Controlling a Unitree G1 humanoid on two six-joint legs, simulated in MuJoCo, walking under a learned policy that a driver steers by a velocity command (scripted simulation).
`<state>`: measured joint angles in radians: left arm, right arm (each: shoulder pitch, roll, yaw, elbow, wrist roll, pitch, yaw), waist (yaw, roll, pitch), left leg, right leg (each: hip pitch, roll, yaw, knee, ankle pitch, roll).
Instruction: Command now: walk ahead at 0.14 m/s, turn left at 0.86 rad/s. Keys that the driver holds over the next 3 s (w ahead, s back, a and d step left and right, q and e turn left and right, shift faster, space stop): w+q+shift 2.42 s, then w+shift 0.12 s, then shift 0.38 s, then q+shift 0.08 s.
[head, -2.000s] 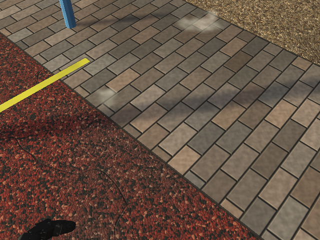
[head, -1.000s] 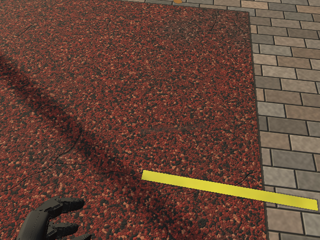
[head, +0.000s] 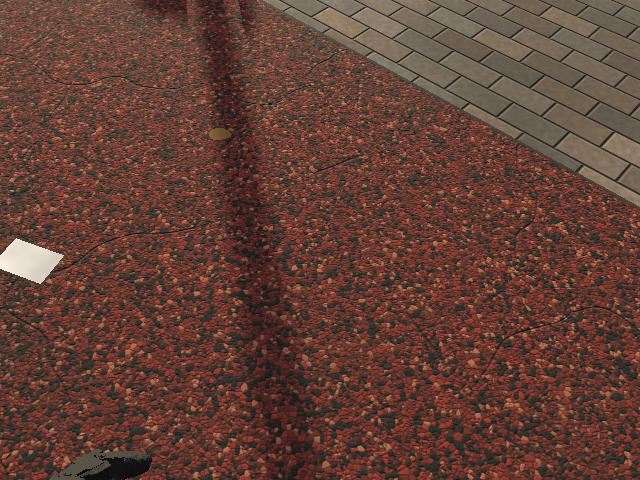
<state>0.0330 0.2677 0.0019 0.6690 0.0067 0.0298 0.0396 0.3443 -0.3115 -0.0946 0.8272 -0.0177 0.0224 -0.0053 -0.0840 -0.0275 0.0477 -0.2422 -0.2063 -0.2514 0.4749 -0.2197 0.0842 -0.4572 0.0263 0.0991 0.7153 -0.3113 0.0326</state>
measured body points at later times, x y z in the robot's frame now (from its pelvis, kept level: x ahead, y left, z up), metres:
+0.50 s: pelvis +0.18 +0.05 -0.01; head +0.20 +0.05 +0.44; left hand +0.00 +0.28 -0.13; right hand +0.50 -0.06 -0.09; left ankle +0.25 +0.22 -0.67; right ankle +0.06 -0.13 -0.74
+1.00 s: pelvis +0.50 +0.37 -0.01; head +0.52 +0.41 +0.43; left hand +0.50 +0.71 -0.07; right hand +0.71 +0.15 -0.13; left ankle +0.33 +0.23 -0.74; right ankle +0.77 +0.45 -0.69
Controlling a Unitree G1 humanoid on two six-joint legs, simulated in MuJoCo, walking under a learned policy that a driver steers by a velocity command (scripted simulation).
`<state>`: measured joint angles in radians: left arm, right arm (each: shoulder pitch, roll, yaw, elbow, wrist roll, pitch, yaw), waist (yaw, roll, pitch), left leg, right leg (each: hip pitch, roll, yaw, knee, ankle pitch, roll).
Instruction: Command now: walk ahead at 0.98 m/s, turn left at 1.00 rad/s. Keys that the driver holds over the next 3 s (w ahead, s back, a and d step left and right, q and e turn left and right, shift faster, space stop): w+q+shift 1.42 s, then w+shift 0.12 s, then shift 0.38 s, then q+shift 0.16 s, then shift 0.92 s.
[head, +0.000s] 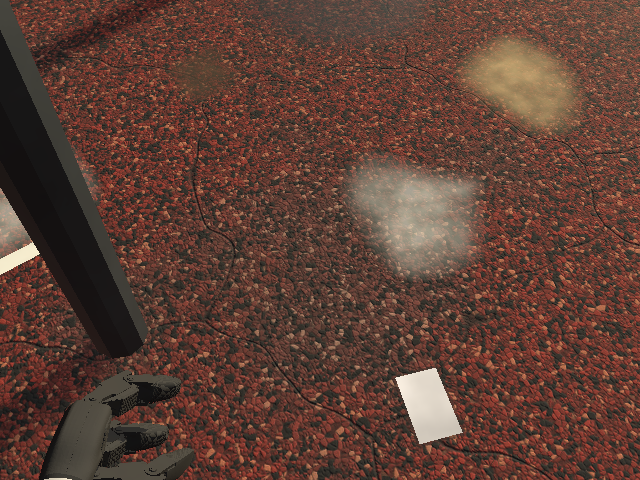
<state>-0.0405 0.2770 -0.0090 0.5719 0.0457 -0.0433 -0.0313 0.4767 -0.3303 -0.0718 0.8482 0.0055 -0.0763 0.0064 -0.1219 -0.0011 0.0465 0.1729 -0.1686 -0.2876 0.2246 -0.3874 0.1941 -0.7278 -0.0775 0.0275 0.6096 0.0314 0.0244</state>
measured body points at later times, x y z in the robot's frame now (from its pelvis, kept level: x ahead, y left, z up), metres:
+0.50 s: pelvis +0.40 +0.03 -0.03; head +0.44 +0.06 +0.42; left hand +0.34 +0.33 -0.15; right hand +0.67 -0.15 -0.13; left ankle +0.52 +0.11 -0.73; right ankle +0.32 -0.15 -0.62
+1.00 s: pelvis +0.45 +0.15 +0.01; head +0.48 +0.17 +0.45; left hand +0.14 +0.32 -0.09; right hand +0.78 +0.19 -0.08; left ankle +0.36 +0.33 -0.68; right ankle +0.57 -0.04 -0.72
